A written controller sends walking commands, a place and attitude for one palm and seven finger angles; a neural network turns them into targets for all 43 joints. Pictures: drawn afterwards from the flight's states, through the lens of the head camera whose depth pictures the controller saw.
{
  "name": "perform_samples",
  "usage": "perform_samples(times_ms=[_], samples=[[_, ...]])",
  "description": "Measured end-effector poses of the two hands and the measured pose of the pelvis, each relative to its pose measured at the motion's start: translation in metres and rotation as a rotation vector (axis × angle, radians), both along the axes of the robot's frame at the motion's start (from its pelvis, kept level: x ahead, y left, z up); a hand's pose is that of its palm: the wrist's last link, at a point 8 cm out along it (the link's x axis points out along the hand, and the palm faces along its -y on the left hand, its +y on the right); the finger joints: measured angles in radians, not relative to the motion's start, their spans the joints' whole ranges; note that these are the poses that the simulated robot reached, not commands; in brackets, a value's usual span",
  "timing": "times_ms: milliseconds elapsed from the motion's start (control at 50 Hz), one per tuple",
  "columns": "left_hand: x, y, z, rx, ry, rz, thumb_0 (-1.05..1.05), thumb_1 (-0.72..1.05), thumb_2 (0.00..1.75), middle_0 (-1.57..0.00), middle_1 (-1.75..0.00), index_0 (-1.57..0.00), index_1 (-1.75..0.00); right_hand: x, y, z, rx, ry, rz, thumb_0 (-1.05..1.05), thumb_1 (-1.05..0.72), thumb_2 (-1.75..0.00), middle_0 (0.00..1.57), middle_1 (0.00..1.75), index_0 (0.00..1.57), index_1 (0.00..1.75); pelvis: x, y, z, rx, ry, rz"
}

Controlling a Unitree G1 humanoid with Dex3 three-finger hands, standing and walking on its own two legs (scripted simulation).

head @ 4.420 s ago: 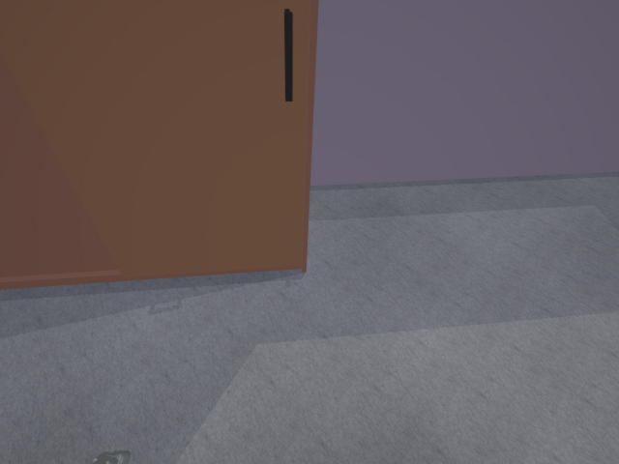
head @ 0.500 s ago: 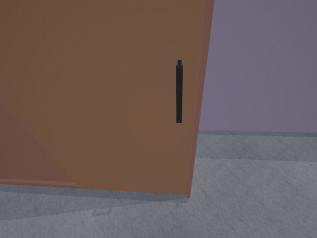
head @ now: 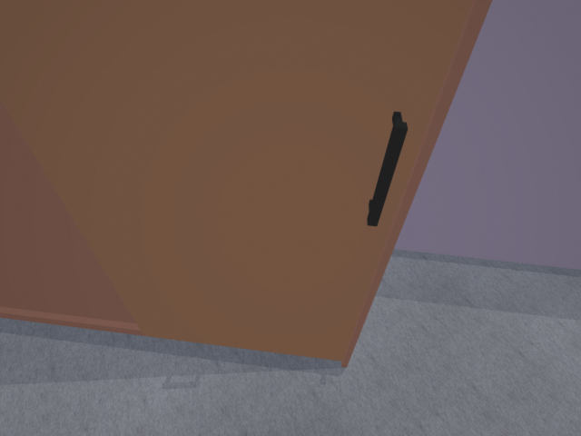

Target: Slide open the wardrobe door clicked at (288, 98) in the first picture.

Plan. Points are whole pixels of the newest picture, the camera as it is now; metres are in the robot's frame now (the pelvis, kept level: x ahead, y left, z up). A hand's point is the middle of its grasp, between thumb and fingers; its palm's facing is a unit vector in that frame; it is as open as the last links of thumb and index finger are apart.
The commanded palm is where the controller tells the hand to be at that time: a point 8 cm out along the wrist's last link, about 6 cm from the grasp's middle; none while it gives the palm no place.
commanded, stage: come to a stop and stand still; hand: right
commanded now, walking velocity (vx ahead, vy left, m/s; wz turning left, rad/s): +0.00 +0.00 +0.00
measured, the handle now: (383, 173) +0.50 -0.11 +0.12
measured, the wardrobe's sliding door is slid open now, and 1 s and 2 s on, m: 0.00 0.00 0.00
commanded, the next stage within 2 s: look again from close up in 0.18 s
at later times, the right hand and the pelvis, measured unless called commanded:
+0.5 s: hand out of the picture -0.02 -0.20 -0.18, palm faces +0.05 +0.98 -0.18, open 7.4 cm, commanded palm none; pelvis -0.01 -0.03 +0.00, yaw -1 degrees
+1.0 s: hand out of the picture -0.05 -0.31 -0.17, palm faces +0.00 +0.95 -0.30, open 7.4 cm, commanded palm none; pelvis -0.06 -0.08 +0.00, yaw -1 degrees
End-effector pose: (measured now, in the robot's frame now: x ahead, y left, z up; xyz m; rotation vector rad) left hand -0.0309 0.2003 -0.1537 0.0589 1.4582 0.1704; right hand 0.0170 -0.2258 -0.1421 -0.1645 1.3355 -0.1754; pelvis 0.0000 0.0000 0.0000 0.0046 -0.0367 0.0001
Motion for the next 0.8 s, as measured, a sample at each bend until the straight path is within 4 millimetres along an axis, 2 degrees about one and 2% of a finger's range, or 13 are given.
perform_samples(times_ms=[40, 200, 320, 420, 600, 700, 800], samples=[[0.007, 0.001, 0.002, 0.004, -0.013, -0.012, 0.0, 0.91, 0.9, -0.2, -0.3, -0.2, -0.3, -0.009, 0.004, -0.001, 0.013, 0.024, -0.006, 0.01, -0.95, -0.9, 0.2, 0.3, 0.2, 0.3, -0.001, 0.001, 0.001, 0.0, 0.0, 0.002], [0.012, 0.011, 0.008, 0.039, -0.009, -0.032, 0.01, 0.92, 0.9, -0.2, -0.3, -0.2, -0.3, -0.052, 0.019, -0.003, 0.066, 0.129, -0.033, 0.01, -0.92, -0.9, 0.2, 0.3, 0.2, 0.3, -0.005, -0.003, 0.004, 0.001, 0.006, 0.006], [0.017, 0.01, 0.011, 0.049, -0.032, -0.053, 0.0, 0.91, 0.9, -0.2, -0.3, -0.2, -0.3, -0.066, 0.019, -0.004, 0.085, 0.15, -0.023, 0.01, -0.91, -0.9, 0.2, 0.3, 0.2, 0.3, -0.007, -0.008, 0.003, 0.006, 0.01, -0.003], [0.031, 0.006, 0.009, 0.077, -0.12, -0.072, 0.0, 0.91, 0.9, -0.2, -0.3, -0.2, -0.3, -0.06, -0.003, -0.006, 0.058, 0.085, -0.029, 0.01, -0.91, -0.9, 0.2, 0.3, 0.2, 0.3, -0.01, -0.022, -0.002, 0.01, 0.012, -0.017], [0.054, -0.016, 0.02, 0.104, -0.26, -0.086, 0.0, 0.9, 0.9, -0.2, -0.3, -0.2, -0.3, -0.026, -0.056, -0.008, 0.013, -0.071, 0.012, 0.0, -0.91, -0.9, 0.2, 0.3, 0.2, 0.3, -0.023, -0.049, -0.005, 0.015, -0.014, -0.003], [0.052, -0.025, 0.026, 0.117, -0.289, -0.101, 0.0, 0.9, 0.9, -0.2, -0.3, -0.2, -0.3, -0.018, -0.084, -0.002, -0.015, -0.122, 0.038, 0.0, -0.91, -0.9, 0.2, 0.3, 0.2, 0.3, -0.036, -0.064, -0.005, 0.018, -0.016, 0.0], [0.039, -0.028, 0.029, 0.127, -0.278, -0.109, 0.0, 0.9, 0.9, -0.2, -0.3, -0.21, -0.3, -0.024, -0.108, 0.004, -0.042, -0.124, 0.055, 0.0, -0.91, -0.9, 0.2, 0.3, 0.2, 0.3, -0.048, -0.076, -0.003, 0.015, -0.012, 0.001]])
